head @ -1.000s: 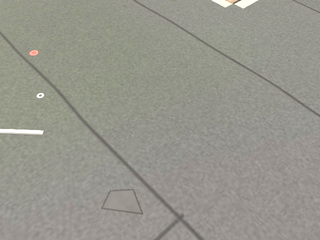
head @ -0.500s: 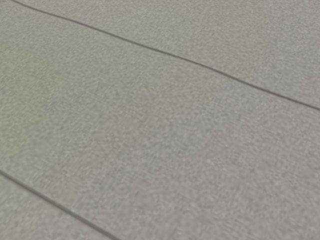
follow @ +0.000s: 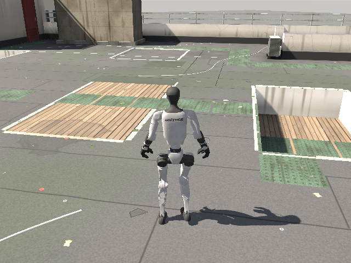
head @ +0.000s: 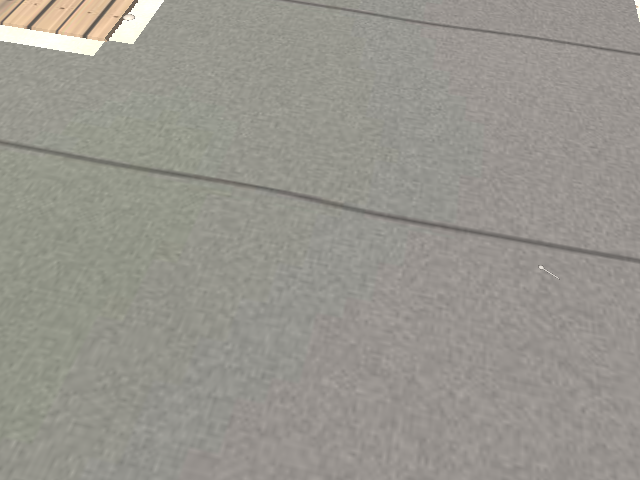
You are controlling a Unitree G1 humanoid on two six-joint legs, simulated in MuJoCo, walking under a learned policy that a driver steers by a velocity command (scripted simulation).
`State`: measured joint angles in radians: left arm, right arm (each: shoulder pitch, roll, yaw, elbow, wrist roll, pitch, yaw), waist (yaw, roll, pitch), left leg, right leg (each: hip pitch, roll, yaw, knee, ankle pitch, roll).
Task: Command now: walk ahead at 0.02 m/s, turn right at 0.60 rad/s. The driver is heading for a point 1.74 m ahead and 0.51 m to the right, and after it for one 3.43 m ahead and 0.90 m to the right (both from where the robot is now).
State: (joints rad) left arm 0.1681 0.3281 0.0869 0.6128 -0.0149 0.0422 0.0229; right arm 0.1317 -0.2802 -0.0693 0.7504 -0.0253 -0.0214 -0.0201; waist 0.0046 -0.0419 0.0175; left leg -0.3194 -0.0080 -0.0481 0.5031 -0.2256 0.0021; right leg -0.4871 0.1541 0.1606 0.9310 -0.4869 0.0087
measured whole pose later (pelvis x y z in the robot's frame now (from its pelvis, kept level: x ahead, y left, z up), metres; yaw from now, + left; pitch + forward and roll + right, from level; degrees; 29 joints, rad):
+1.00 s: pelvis +0.01 -0.02 +0.00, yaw -25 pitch -1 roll +0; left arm 0.19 0.26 0.05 0.69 0.02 0.04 0.01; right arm 0.18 -0.24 -0.03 0.70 -0.02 -0.03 0.00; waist 0.01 -0.02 0.02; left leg -0.22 -0.01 -0.01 0.52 -0.29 0.01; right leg -0.26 0.05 0.13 0.52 -0.24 0.00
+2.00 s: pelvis +0.20 -0.12 +0.00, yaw -25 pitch +2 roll -1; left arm 0.46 0.25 0.03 0.86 -0.02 -0.07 0.00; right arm 0.04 -0.26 -0.02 0.62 0.02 -0.08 0.05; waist 0.10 0.04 0.03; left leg -0.63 0.05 0.01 0.58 0.01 0.02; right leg 0.12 0.03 0.00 0.19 -0.35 -0.02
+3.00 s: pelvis +0.71 -0.37 +0.01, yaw -25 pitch +1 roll -2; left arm 0.35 0.27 0.04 0.86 -0.01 -0.08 -0.01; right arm 0.11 -0.28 -0.04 0.75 0.01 -0.07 0.02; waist 0.07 0.05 0.02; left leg -0.66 0.12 -0.04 0.66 0.04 -0.01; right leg -0.02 0.07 -0.05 0.21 -0.21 -0.05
